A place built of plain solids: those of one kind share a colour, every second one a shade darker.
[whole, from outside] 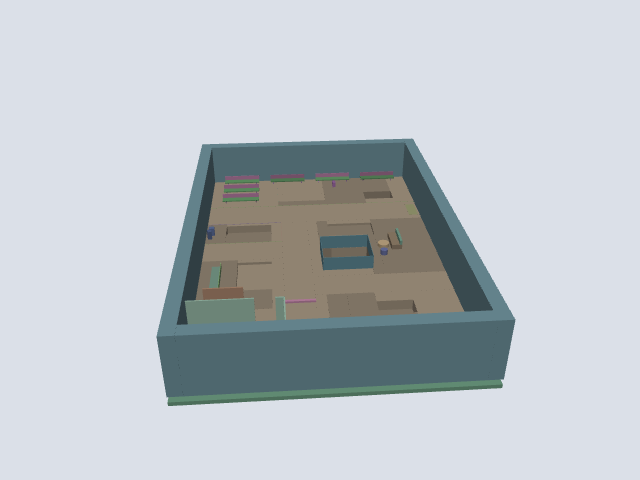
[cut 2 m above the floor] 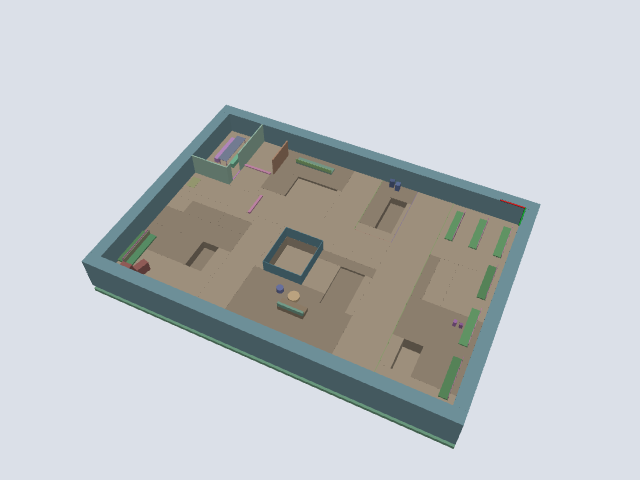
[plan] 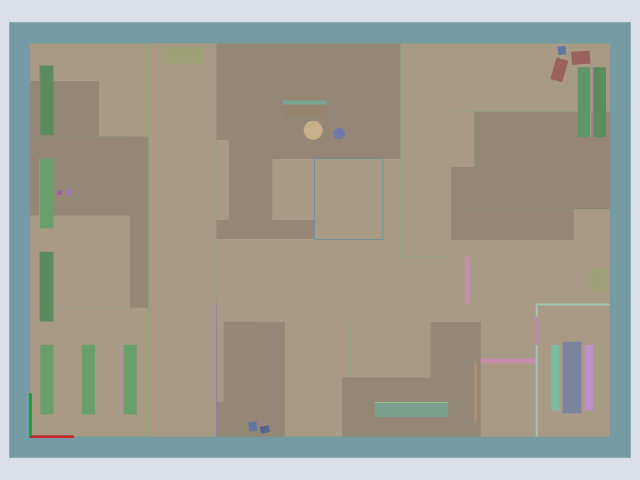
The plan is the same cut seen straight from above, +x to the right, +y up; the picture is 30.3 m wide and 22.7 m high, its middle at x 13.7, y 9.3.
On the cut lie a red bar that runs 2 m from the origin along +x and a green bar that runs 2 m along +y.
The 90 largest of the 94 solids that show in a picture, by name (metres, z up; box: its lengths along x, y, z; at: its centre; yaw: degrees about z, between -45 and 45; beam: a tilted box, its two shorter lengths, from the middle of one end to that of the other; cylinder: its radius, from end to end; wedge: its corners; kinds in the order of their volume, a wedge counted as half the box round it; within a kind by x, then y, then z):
{
 "floor_1": {"box": [3.25, 4.36, 1.31], "at": [1.62, 8.28, -0.66]},
 "floor_2": {"box": [3.25, 2.62, 1.31], "at": [1.62, 15.51, -0.66]},
 "floor_3": {"box": [5.6, 6.1, 1.31], "at": [2.8, 3.05, -0.66]},
 "floor_4": {"box": [5.6, 3.74, 1.31], "at": [2.8, 12.33, -0.66]},
 "floor_5": {"box": [5.6, 1.78, 1.31], "at": [2.8, 17.71, -0.66]},
 "floor_6": {"box": [1.46, 4.36, 1.31], "at": [3.98, 8.28, -0.66]},
 "floor_7": {"box": [1.46, 2.62, 0.2], "at": [3.98, 15.51, -1.22]},
 "floor_8": {"box": [0.89, 4.36, 1.31], "at": [5.16, 8.28, -0.66]},
 "floor_9": {"box": [0.89, 2.62, 1.31], "at": [5.16, 15.51, -0.66]},
 "floor_10": {"box": [3.2, 18.6, 1.0], "at": [7.2, 9.3, -0.5]},
 "floor_11": {"box": [0.35, 3.78, 1.31], "at": [8.97, 3.54, -0.66]},
 "floor_12": {"box": [0.6, 3.78, 1.32], "at": [9.1, 12.14, -0.66]},
 "floor_13": {"box": [1.46, 3.78, 0.64], "at": [9.88, 3.54, -1.0]},
 "floor_14": {"box": [2.04, 3.78, 1.12], "at": [10.42, 12.14, -0.76]},
 "floor_15": {"box": [3.25, 1.65, 1.31], "at": [10.43, 0.82, -0.66]},
 "floor_16": {"box": [3.25, 0.87, 1.31], "at": [10.43, 5.87, -0.66]},
 "floor_17": {"box": [4.65, 0.9, 1.32], "at": [11.12, 9.8, -0.66]},
 "floor_18": {"box": [1.44, 3.78, 1.31], "at": [11.33, 3.54, -0.66]},
 "floor_19": {"box": [2.01, 2.88, 1.32], "at": [12.45, 11.69, -0.66]},
 "floor_20": {"box": [8.7, 0.85, 1.32], "at": [13.15, 8.93, -0.66]},
 "floor_21": {"box": [8.7, 4.57, 1.32], "at": [13.15, 16.32, -0.66]},
 "floor_22": {"box": [2.7, 6.3, 1.0], "at": [13.4, 3.15, -0.5]},
 "floor_23": {"box": [6.06, 0.9, 1.32], "at": [14.47, 13.58, -0.66]},
 "floor_24": {"box": [0.4, 2.62, 1.32], "at": [14.95, 4.11, -0.66]},
 "floor_25": {"box": [3.2, 3.78, 0.23], "at": [15.05, 11.24, -1.21]},
 "floor_26": {"box": [3.78, 2.62, 1.11], "at": [17.04, 4.11, -0.77]},
 "floor_27": {"box": [0.85, 3.78, 1.32], "at": [17.07, 11.24, -0.66]},
 "floor_28": {"box": [6.55, 2.8, 1.32], "at": [18.02, 1.4, -0.66]},
 "floor_29": {"box": [6.55, 0.88, 1.32], "at": [18.02, 5.86, -0.66]},
 "floor_30": {"box": [18.6, 2.2, 1.0], "at": [18.1, 7.4, -0.5]},
 "floor_31": {"box": [2.4, 10.1, 1.0], "at": [18.7, 13.55, -0.5]},
 "floor_32": {"box": [2.37, 2.62, 1.32], "at": [20.11, 4.11, -0.66]},
 "floor_33": {"box": [1.1, 2.62, 1.32], "at": [20.45, 14.06, -0.66]},
 "floor_34": {"box": [2.6, 1.46, 1.32], "at": [21.2, 10.03, -0.66]},
 "floor_35": {"box": [1.46, 2.62, 0.53], "at": [21.73, 14.06, -1.05]},
 "floor_36": {"box": [2.6, 6.3, 1.0], "at": [22.6, 3.15, -0.5]},
 "floor_37": {"box": [7.5, 0.8, 1.32], "at": [23.65, 8.9, -0.66]},
 "floor_38": {"box": [7.5, 1.99, 1.32], "at": [23.65, 11.76, -0.66]},
 "floor_39": {"box": [7.5, 3.23, 1.32], "at": [23.65, 16.98, -0.66]},
 "floor_40": {"box": [3.2, 1.46, 1.32], "at": [24.1, 10.03, -0.66]},
 "floor_41": {"box": [4.94, 2.62, 1.32], "at": [24.93, 14.06, -0.66]},
 "floor_42": {"box": [3.5, 6.3, 0.99], "at": [25.65, 3.15, -0.5]},
 "floor_43": {"box": [1.7, 1.46, 1.32], "at": [26.55, 10.03, -0.66]},
 "wall_1": {"box": [1.0, 18.6, 4.6], "at": [-0.5, 9.3, 1.3]},
 "wall_2": {"box": [29.4, 1.0, 4.6], "at": [13.7, -0.5, 1.3]},
 "wall_3": {"box": [29.4, 1.0, 4.6], "at": [13.7, 19.1, 1.3]},
 "wall_4": {"box": [1.0, 18.6, 4.6], "at": [27.9, 9.3, 1.3]},
 "floor_base_1": {"box": [29.4, 20.6, 0.3], "at": [13.7, 9.3, -1.57]},
 "part_1": {"box": [0.1, 4.33, 2.86], "at": [23.95, 2.17, 1.37]},
 "part_2": {"box": [0.1, 0.52, 2.86], "at": [23.95, 5.94, 1.37]},
 "part_3": {"box": [3.5, 0.1, 2.86], "at": [25.65, 6.25, 1.37]},
 "seat_1": {"box": [0.67, 3.3, 0.09], "at": [0.76, 2.7, 0.36]},
 "seat_2": {"box": [0.67, 3.3, 0.09], "at": [0.76, 7.1, 0.36]},
 "seat_3": {"box": [0.67, 3.3, 0.09], "at": [0.76, 11.5, 0.36]},
 "seat_4": {"box": [0.67, 3.3, 0.09], "at": [0.76, 15.9, 0.36]},
 "seat_5": {"box": [0.67, 3.3, 0.09], "at": [2.73, 2.7, 0.36]},
 "seat_6": {"box": [0.67, 3.3, 0.09], "at": [4.7, 2.7, 0.36]},
 "seat_7": {"box": [0.64, 3.3, 0.12], "at": [26.91, 15.82, 0.37]},
 "trolley_1": {"box": [0.58, 1.06, 0.88], "at": [25.02, 17.34, 0.44], "yaw": -16.0},
 "trolley_2": {"box": [0.88, 0.62, 0.84], "at": [26.03, 17.92, 0.42], "yaw": 3.8},
 "sofa_seat_1": {"box": [2.1, 0.83, 0.41], "at": [12.97, 15.48, 0.2]},
 "rail_1": {"box": [0.04, 3.78, 1.1], "at": [13.43, 11.24, 0.55]},
 "rail_2": {"box": [3.28, 0.04, 1.1], "at": [15.05, 9.33, 0.55]},
 "rail_3": {"box": [3.28, 0.04, 1.1], "at": [15.05, 13.15, 0.55]},
 "rail_4": {"box": [0.04, 3.78, 1.1], "at": [16.67, 11.24, 0.55]},
 "bencha_1": {"box": [0.4, 3.1, 0.47], "at": [26.41, 2.79, 0.23]},
 "benchb_1": {"box": [0.4, 3.1, 0.47], "at": [24.83, 2.79, 0.23]},
 "screenE_1": {"box": [0.12, 2.75, 1.72], "at": [21.05, 2.11, 0.86]},
 "back_1": {"box": [0.04, 3.3, 0.39], "at": [0.45, 2.7, 0.6]},
 "back_2": {"box": [0.04, 3.3, 0.39], "at": [0.45, 7.1, 0.6]},
 "back_3": {"box": [0.04, 3.3, 0.39], "at": [0.45, 11.5, 0.6]},
 "back_4": {"box": [0.04, 3.3, 0.39], "at": [0.45, 15.9, 0.6]},
 "back_5": {"box": [0.04, 3.3, 0.39], "at": [2.42, 2.7, 0.6]},
 "back_6": {"box": [0.04, 3.3, 0.39], "at": [4.38, 2.7, 0.6]},
 "back_7": {"box": [0.06, 3.3, 0.44], "at": [26.62, 15.82, 0.65]},
 "sr00a_seat_1": {"box": [3.48, 0.71, 0.14], "at": [18.02, 1.28, 0.38]},
 "bin_1": {"box": [0.38, 0.46, 0.68], "at": [10.52, 0.48, 0.33], "yaw": 4.2},
 "bin_2": {"box": [0.43, 0.33, 0.71], "at": [11.09, 0.34, 0.35], "yaw": 13.3},
 "bin_3": {"box": [0.37, 0.4, 0.65], "at": [25.14, 18.26, 0.33], "yaw": 4.4},
 "sr21a_seat_1": {"box": [0.64, 3.3, 0.12], "at": [26.21, 15.82, 0.37]},
 "low_1": {"cylinder": 0.45, "from": [13.38, 14.49, 0.0], "to": [13.38, 14.49, 0.29]},
 "step_hump_1": {"box": [0.22, 2.2, 0.2], "at": [20.67, 7.4, 0.05]},
 "step_hump_2": {"box": [2.6, 0.22, 0.15], "at": [22.6, 3.58, 0.03]},
 "low_mat_1": {"box": [2.0, 0.8, 0.06], "at": [7.2, 18.05, -0.02]},
 "low_mat_2": {"box": [0.8, 1.2, 0.06], "at": [26.85, 7.4, -0.02]},
 "sofa_back_1": {"box": [2.1, 0.19, 0.36], "at": [12.97, 15.8, 0.59]},
 "top_1": {"box": [0.9, 3.4, 0.034], "at": [25.62, 2.79, 0.7]},
 "pouf_1": {"cylinder": 0.28, "from": [14.61, 14.33, 0.0], "to": [14.61, 14.33, 0.41]},
 "sr21a_back_1": {"box": [0.06, 3.3, 0.44], "at": [26.5, 15.82, 0.65]},
 "sr00a_back_1": {"box": [3.48, 0.04, 0.35], "at": [18.02, 1.61, 0.62]}
}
